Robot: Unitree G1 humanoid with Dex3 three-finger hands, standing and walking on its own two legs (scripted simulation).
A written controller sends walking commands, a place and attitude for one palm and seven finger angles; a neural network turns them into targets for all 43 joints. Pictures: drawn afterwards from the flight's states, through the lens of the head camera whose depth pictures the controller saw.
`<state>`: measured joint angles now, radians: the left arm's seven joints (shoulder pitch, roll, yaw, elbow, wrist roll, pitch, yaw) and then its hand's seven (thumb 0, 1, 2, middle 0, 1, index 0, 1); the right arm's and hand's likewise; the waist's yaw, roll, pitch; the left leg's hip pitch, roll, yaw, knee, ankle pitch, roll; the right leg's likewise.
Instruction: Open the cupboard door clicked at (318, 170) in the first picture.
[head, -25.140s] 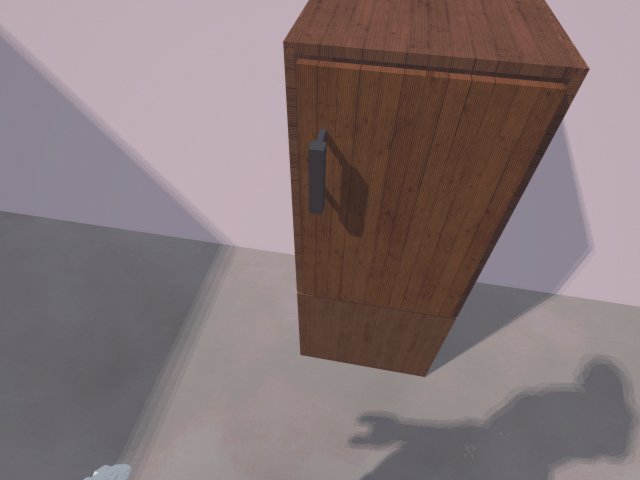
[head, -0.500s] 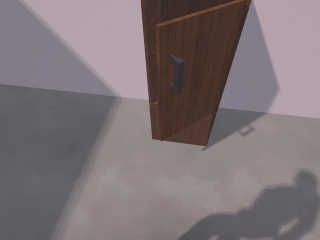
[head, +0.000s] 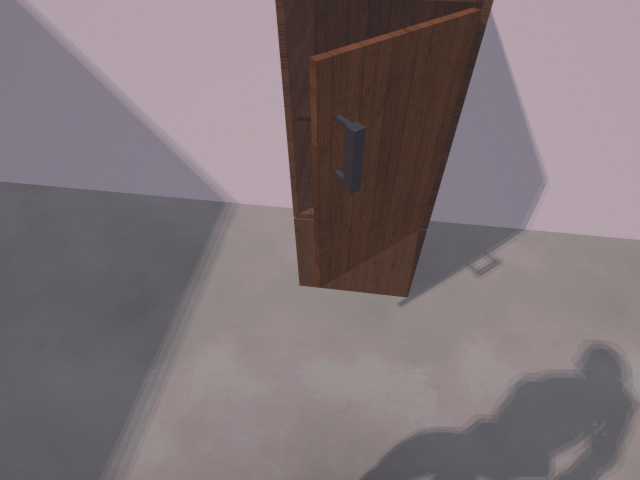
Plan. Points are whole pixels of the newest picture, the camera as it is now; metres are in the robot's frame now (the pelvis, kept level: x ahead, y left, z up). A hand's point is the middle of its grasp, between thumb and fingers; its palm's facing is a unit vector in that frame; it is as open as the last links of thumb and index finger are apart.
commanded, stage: look to check the result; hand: left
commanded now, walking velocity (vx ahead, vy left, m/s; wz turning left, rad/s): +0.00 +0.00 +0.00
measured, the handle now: (346, 154) +0.64 -0.02 +0.06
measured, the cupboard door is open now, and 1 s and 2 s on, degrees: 43 43 43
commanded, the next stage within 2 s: walk to a spot facing it in 0.58 s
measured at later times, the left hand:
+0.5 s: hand out of the picture +0.06 +0.21 -0.16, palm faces +0.00 -0.96 -0.28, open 7.3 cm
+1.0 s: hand out of the picture +0.09 +0.20 -0.17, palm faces -0.10 -0.96 -0.27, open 7.3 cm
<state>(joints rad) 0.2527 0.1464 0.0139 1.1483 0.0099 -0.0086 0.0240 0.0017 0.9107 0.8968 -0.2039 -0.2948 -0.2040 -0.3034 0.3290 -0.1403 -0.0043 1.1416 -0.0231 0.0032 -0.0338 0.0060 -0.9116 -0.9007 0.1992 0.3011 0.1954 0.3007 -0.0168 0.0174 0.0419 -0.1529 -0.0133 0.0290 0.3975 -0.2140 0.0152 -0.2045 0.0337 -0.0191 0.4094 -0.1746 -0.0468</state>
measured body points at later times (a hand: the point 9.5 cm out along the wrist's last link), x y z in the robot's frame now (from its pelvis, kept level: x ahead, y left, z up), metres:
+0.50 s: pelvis +0.01 +0.00 +0.00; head +0.03 -0.01 +0.45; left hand +0.06 +0.26 -0.14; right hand +0.04 -0.26 -0.16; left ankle +0.00 +0.11 -0.74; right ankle +0.03 -0.09 -0.74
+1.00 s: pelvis +0.02 -0.01 -0.01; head +0.06 -0.02 +0.44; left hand +0.10 +0.25 -0.15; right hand +0.06 -0.27 -0.16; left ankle +0.00 +0.11 -0.74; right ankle +0.03 -0.09 -0.74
